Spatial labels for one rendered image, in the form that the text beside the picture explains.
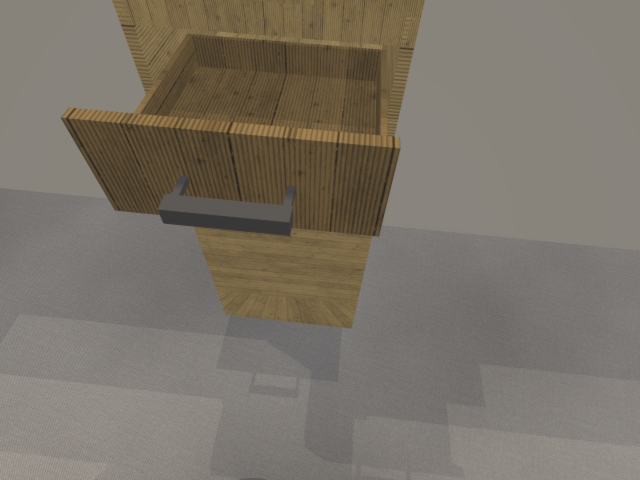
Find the cabinet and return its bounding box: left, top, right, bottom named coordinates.
left=112, top=0, right=425, bottom=328

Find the drawer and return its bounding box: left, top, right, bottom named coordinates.
left=61, top=34, right=400, bottom=237

